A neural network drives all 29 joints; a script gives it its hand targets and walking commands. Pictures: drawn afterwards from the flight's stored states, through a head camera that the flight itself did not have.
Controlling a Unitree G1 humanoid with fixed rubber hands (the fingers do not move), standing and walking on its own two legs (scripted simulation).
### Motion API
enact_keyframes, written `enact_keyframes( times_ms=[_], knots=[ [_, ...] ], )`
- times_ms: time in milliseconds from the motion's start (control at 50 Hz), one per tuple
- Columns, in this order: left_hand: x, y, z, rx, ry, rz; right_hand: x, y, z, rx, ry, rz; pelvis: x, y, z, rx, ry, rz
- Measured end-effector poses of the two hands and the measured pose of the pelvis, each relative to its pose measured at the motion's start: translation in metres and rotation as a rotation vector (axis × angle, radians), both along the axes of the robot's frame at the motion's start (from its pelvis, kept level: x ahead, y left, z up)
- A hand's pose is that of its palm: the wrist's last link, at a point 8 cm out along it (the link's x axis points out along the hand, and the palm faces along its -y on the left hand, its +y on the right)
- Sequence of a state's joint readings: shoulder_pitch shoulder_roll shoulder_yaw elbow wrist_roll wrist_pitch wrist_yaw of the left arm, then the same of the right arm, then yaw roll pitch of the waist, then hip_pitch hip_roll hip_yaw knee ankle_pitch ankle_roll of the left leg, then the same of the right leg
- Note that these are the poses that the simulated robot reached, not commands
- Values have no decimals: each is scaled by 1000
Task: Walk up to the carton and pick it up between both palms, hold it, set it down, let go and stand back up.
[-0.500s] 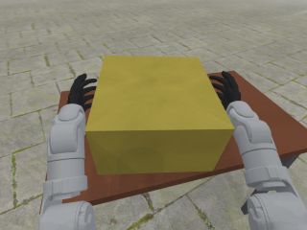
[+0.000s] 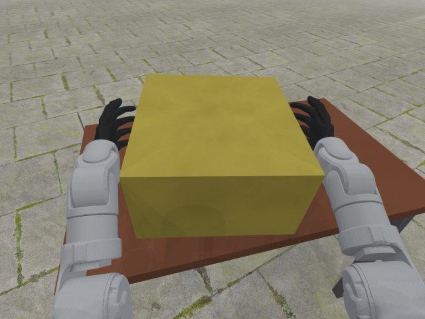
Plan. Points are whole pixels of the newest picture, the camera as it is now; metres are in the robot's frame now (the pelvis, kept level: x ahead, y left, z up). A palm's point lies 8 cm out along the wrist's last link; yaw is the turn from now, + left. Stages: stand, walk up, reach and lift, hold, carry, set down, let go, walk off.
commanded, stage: hold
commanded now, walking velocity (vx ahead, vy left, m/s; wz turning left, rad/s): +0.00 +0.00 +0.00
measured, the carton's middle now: (214, 147) +0.40 +0.00 +0.16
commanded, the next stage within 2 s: none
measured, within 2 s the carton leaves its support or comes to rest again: neither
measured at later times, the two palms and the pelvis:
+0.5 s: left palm (106, 145) +0.36 +0.18 +0.20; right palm (320, 143) +0.36 -0.19 +0.20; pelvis +0.00 +0.00 +0.00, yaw +0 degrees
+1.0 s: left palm (108, 143) +0.36 +0.18 +0.20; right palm (320, 140) +0.37 -0.19 +0.20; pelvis +0.00 +0.00 +0.00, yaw +0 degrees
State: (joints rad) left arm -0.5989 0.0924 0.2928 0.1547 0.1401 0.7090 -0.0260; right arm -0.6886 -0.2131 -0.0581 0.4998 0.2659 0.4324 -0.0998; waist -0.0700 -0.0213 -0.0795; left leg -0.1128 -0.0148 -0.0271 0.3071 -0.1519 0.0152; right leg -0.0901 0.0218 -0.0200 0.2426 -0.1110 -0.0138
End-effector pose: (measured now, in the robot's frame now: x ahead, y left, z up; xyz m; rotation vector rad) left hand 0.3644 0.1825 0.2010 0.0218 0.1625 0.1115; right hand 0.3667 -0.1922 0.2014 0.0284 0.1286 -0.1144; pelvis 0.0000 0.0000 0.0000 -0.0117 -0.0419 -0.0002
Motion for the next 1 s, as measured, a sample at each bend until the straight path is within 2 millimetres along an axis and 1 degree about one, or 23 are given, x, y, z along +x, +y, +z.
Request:
enact_keyframes(
  times_ms=[240,540,820,1000],
  knots=[
    [-3,-1,-3,-1,-2,0,-2,-1,-2,3,-2,-2,3,1,0,-2,-12,-1],
    [-6,1,1,1,-6,-2,-7,1,-3,17,-5,-6,-1,4,0,-1,-12,-4],
    [-1,0,3,3,-1,-1,-2,0,0,5,-1,-2,-2,2,0,0,-3,-4],
    [-1,-1,0,-1,1,0,-1,-1,0,-2,1,-1,1,1,0,-1,-7,-3]
  ],
)
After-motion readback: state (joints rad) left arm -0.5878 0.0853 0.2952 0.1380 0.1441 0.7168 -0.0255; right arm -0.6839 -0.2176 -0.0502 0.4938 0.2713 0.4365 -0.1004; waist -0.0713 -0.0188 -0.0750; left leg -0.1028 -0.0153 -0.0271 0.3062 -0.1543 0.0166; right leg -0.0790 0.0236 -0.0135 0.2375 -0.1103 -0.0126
